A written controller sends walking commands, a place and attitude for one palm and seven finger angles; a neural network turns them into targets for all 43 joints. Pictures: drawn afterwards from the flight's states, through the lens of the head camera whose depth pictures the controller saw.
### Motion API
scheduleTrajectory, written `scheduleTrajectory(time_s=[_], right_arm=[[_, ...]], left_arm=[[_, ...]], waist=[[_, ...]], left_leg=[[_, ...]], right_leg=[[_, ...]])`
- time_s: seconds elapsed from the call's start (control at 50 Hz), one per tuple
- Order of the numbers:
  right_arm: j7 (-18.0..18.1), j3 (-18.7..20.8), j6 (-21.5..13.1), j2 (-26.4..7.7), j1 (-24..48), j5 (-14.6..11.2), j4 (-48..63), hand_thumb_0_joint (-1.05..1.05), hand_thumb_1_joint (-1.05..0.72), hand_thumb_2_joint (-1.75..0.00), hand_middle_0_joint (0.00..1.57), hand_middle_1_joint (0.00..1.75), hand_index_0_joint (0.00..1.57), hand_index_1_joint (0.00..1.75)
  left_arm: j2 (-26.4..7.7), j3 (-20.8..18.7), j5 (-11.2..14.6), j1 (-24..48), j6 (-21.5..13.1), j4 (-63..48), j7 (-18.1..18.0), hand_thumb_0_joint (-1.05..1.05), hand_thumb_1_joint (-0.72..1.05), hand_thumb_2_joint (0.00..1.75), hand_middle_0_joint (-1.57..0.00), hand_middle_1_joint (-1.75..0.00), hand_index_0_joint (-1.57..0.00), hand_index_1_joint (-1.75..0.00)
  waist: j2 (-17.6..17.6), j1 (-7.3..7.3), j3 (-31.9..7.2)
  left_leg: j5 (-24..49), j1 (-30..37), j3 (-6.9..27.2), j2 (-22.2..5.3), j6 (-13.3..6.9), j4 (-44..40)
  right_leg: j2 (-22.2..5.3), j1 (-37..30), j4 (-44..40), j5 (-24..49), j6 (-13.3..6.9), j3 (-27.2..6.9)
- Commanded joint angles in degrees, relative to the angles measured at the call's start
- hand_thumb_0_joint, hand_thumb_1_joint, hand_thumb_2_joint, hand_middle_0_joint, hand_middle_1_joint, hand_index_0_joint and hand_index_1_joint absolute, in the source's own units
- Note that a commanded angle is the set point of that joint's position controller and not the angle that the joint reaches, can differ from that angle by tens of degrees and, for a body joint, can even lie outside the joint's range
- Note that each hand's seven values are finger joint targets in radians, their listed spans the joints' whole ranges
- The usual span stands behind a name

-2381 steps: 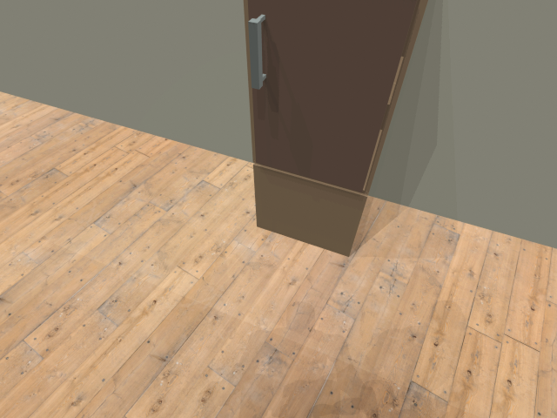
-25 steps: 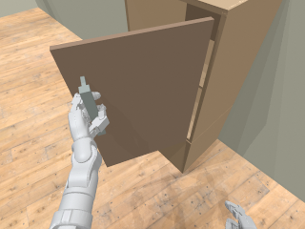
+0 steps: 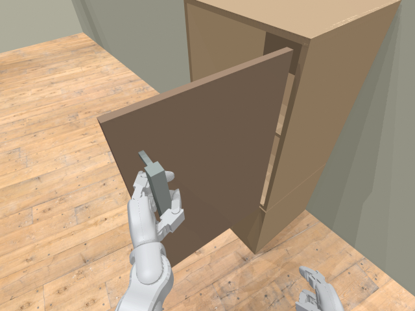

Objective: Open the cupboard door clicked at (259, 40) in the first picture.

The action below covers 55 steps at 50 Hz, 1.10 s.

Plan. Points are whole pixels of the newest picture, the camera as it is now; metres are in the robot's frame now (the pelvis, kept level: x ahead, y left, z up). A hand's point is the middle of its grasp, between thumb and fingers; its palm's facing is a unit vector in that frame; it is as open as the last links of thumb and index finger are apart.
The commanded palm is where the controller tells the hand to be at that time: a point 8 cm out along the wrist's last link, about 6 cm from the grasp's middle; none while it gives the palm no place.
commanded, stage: open thumb and fingers to let go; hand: left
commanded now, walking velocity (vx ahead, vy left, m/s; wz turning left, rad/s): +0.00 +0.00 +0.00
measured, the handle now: (157, 192) +0.31 +0.12 +0.09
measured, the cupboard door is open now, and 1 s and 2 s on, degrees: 87 86 89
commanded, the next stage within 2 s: slide the hand sideways off the handle in 0.88 s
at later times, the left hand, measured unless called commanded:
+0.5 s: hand (175, 208) +0.27 +0.08 +0.10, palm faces +0.35 -0.94 -0.02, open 11.1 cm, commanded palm +0.22 +0.11 +0.09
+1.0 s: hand (175, 209) +0.27 +0.08 +0.10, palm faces +0.35 -0.94 -0.03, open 14.7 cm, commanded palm +0.23 +0.11 +0.09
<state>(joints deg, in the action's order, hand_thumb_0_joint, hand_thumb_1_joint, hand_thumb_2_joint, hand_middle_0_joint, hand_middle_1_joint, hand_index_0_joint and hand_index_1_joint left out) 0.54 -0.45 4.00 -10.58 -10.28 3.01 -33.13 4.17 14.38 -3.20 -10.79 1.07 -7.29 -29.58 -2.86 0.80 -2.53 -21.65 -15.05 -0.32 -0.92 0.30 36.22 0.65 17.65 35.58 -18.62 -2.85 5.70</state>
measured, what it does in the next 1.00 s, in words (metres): stands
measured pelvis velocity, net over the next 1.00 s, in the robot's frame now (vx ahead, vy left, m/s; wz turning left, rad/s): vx -0.03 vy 0.01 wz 0.01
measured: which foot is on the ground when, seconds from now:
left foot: down 0.00-1.00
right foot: down 0.00-1.00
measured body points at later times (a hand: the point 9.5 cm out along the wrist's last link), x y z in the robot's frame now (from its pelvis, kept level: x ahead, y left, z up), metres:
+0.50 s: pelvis -0.02 +0.00 +0.00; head -0.03 -0.01 +0.45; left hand +0.25 +0.13 +0.10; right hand +0.17 -0.20 -0.10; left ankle -0.03 +0.12 -0.73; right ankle +0.00 -0.08 -0.73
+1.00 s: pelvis -0.03 +0.01 +0.00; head -0.04 +0.00 +0.45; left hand +0.25 +0.13 +0.10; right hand +0.16 -0.19 -0.10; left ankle -0.03 +0.12 -0.73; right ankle +0.00 -0.08 -0.73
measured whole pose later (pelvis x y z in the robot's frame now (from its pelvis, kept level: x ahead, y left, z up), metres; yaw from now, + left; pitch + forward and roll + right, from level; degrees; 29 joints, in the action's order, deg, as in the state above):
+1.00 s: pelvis -0.03 +0.01 +0.00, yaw +1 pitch -1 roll +0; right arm 0.7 -1.3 4.2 -9.8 -7.8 2.9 -35.7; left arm 6.0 15.3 -3.9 2.0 2.9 2.9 -33.9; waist -2.4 2.1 -1.2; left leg -20.1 -18.6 0.0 0.5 -0.8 39.1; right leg -0.9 20.4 37.5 -16.7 -2.0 6.0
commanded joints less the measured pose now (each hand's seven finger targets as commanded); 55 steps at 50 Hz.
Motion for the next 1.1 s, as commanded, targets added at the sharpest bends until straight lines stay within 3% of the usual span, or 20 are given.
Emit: scheduleTrajectory(time_s=[0.0,0.04,0.06,0.16,0.2,0.34,0.44,0.48,0.6,0.7,0.84,0.92,0.96,0.98,1.0,1.02,1.04,1.06,1.08], right_arm=[[0.02,0.71,-3.02,-4.05,9.39,-0.23,9.53,0.00,-0.90,-0.90,0.20,0.30,0.20,0.30],[0.82,0.24,-2.90,-4.10,9.64,0.02,8.59,0.00,-0.90,-0.90,0.20,0.30,0.20,0.30],[1.12,0.37,-2.73,-3.89,10.26,0.07,8.44,0.00,-0.90,-0.90,0.20,0.30,0.20,0.30],[1.11,0.55,-2.38,-3.70,9.07,0.32,8.64,0.00,-0.90,-0.90,0.20,0.30,0.20,0.30],[0.97,0.51,-2.26,-3.80,8.96,0.16,8.78,0.00,-0.90,-0.90,0.20,0.30,0.20,0.30],[1.21,0.29,-2.86,-4.08,9.74,0.02,8.67,0.00,-0.90,-0.90,0.20,0.30,0.20,0.30],[1.02,0.36,-2.90,-3.94,9.88,-0.10,8.78,0.00,-0.90,-0.90,0.20,0.30,0.20,0.30],[0.78,0.29,-2.80,-3.94,10.04,-0.20,8.57,0.00,-0.90,-0.90,0.20,0.30,0.20,0.30],[0.24,0.56,-2.77,-4.07,10.47,-0.33,8.41,0.00,-0.90,-0.90,0.20,0.30,0.20,0.30],[0.41,0.45,-2.83,-4.10,10.97,-0.37,7.68,0.00,-0.90,-0.90,0.20,0.30,0.20,0.30],[0.17,0.43,-3.00,-3.91,10.36,-0.21,7.18,0.00,-0.90,-0.90,0.20,0.30,0.20,0.30],[0.28,0.51,-3.05,-4.00,10.42,-0.23,7.29,0.00,-0.90,-0.90,0.20,0.30,0.20,0.30],[0.42,0.35,-2.97,-3.90,10.71,-0.46,6.89,0.00,-0.90,-0.90,0.20,0.30,0.20,0.30],[0.09,0.17,-3.22,-5.92,5.91,-0.36,5.87,0.00,-0.90,-0.90,0.20,0.30,0.20,0.30],[0.79,0.26,-3.64,-5.66,5.17,-1.01,7.73,0.00,-0.90,-0.90,0.20,0.30,0.20,0.30],[1.50,0.22,-3.86,-5.73,4.92,-1.18,8.19,0.00,-0.90,-0.90,0.20,0.30,0.20,0.30],[1.88,-0.08,-4.48,-5.48,5.01,-1.43,9.06,0.00,-0.90,-0.90,0.20,0.30,0.20,0.30],[2.02,-0.48,-5.17,-5.47,4.71,-1.95,9.47,0.00,-0.90,-0.90,0.20,0.30,0.20,0.30],[2.18,-0.94,-6.00,-5.52,4.48,-2.53,9.52,0.00,-0.90,-0.90,0.20,0.30,0.20,0.30]], left_arm=[[5.35,1.51,-1.44,9.98,-3.05,-14.92,-1.43,0.00,0.90,0.90,-0.40,-1.35,-0.40,-1.35],[2.59,-1.25,-1.42,17.51,-2.99,-13.11,-2.57,0.00,0.90,0.90,-0.40,-1.35,-0.40,-1.35],[2.43,-1.91,-1.33,17.49,-2.80,-12.50,-2.78,0.00,0.83,0.87,-0.40,-1.34,-0.40,-1.34],[4.59,-0.22,-1.70,14.19,-2.73,-11.01,-2.20,0.00,0.48,0.72,-0.37,-1.30,-0.37,-1.30],[5.45,0.81,-1.57,14.81,-2.86,-11.03,-1.65,0.00,0.34,0.66,-0.36,-1.29,-0.36,-1.29],[6.28,1.89,-1.65,20.53,-3.10,-8.97,-1.31,0.00,-0.15,0.45,-0.32,-1.24,-0.32,-1.24],[6.74,1.61,-1.72,20.86,-2.56,-7.76,-1.98,0.00,-0.50,0.30,-0.30,-1.20,-0.30,-1.20],[7.51,2.08,-1.87,21.56,-2.21,-6.44,-2.48,0.00,-0.50,0.30,-0.30,-1.20,-0.30,-1.20],[8.73,2.96,-1.93,22.87,-2.07,-6.40,-3.67,0.00,-0.50,0.30,-0.25,-0.90,-0.25,-0.90],[7.84,1.92,-2.09,26.65,-2.22,-4.16,-4.50,0.00,-0.50,0.30,-0.21,-0.65,-0.21,-0.65],[10.26,3.99,-2.99,29.96,-1.98,-2.18,-5.22,0.00,-0.50,0.30,-0.15,-0.30,-0.15,-0.30],[8.93,2.82,-2.33,29.43,-2.20,-2.38,-5.00,0.00,-0.50,0.30,-0.15,-0.30,-0.15,-0.30],[9.17,3.11,-2.43,30.93,-2.21,-1.15,-4.83,0.00,-0.50,0.30,-0.15,-0.30,-0.15,-0.30],[5.57,13.80,-6.47,29.80,-4.26,-0.87,6.93,0.00,-0.50,0.30,-0.15,-0.30,-0.15,-0.30],[0.84,9.07,-4.52,32.41,-6.76,-3.73,13.17,0.00,-0.50,0.30,-0.15,-0.30,-0.15,-0.30],[-1.72,7.96,-3.76,33.04,-8.49,-5.26,16.99,0.00,-0.50,0.30,-0.15,-0.30,-0.15,-0.30],[-1.48,8.69,-2.92,32.88,-9.50,-6.17,20.24,0.00,-0.50,0.30,-0.15,-0.30,-0.15,-0.30],[-1.57,9.38,-1.54,32.91,-9.84,-5.63,23.69,0.00,-0.50,0.30,-0.15,-0.30,-0.15,-0.30],[-1.88,9.38,0.24,33.61,-10.07,-4.69,27.21,0.00,-0.50,0.30,-0.15,-0.30,-0.15,-0.30]], waist=[[6.68,0.44,-7.13],[7.48,-0.38,-6.35],[6.09,0.54,-6.29],[6.13,1.03,-11.09],[6.68,0.46,-10.45],[6.85,-0.48,-7.85],[6.46,0.44,-9.41],[5.07,0.58,-8.82],[6.97,0.41,-8.33],[6.83,0.31,-7.59],[5.55,-0.14,-8.80],[7.54,0.15,-9.83],[7.56,-0.19,-7.55],[9.98,-4.55,-4.28],[7.91,-3.10,-8.26],[6.41,-2.25,-11.19],[5.18,-1.98,-12.34],[1.30,-2.40,-10.93],[2.02,-2.90,-9.70]], left_leg=[[14.36,-0.69,0.61,1.40,-1.34,-2.14],[12.84,-1.26,0.96,1.86,-1.51,-1.75],[12.52,-1.08,0.93,1.89,-1.41,-1.78],[15.87,-0.48,0.91,1.78,-1.26,-2.06],[15.80,-0.44,0.96,1.55,-1.28,-2.21],[11.83,-0.81,1.36,1.55,-1.46,-2.16],[11.76,-0.92,1.56,1.55,-1.25,-2.67],[11.46,-0.93,1.67,1.32,-1.09,-3.23],[10.39,-1.23,1.83,1.01,-1.03,-3.33],[8.02,-1.62,1.89,1.28,-1.12,-3.39],[8.75,-1.62,2.23,1.15,-0.96,-3.47],[8.52,-1.69,2.10,1.24,-1.04,-3.33],[7.16,-1.86,2.44,1.19,-0.96,-3.55],[8.44,-0.28,2.32,1.15,-1.93,-3.59],[9.66,-1.06,2.18,1.33,-2.20,-3.48],[10.73,-0.35,1.98,1.53,-2.33,-3.33],[11.00,0.15,2.13,1.58,-2.39,-3.29],[10.10,0.55,2.08,1.64,-2.18,-3.33],[8.78,0.26,2.72,1.47,-2.00,-3.75]], right_leg=[[-3.17,-6.36,-7.61,15.03,0.99,-5.18],[-3.42,-5.00,-8.40,12.25,1.18,-5.87],[-3.42,-5.13,-8.81,11.11,0.98,-6.19],[-3.19,-7.43,-5.83,17.74,0.91,-5.00],[-3.01,-6.68,-5.44,17.83,0.98,-4.50],[-2.98,-3.14,-6.93,9.70,0.97,-4.49],[-2.69,-3.75,-6.37,8.40,0.54,-3.90],[-2.43,-3.06,-5.75,8.03,0.40,-3.36],[-2.20,-2.38,-6.23,5.33,0.36,-3.22],[-2.30,-1.22,-7.34,1.33,0.35,-3.70],[-2.01,-0.58,-5.70,2.63,0.16,-2.81],[-1.96,-1.10,-6.04,2.27,0.34,-2.99],[-2.05,-0.20,-6.97,0.28,0.29,-3.22],[-2.10,1.38,-5.54,5.60,0.38,-4.33],[-2.04,0.02,-3.73,8.70,0.15,-3.90],[-2.16,-1.83,-2.82,10.78,0.02,-4.29],[-2.13,-2.18,-2.36,11.41,-0.02,-4.19],[-2.17,-1.19,-2.46,10.59,-0.16,-4.29],[-1.97,-0.30,-2.45,8.96,-0.22,-3.73]])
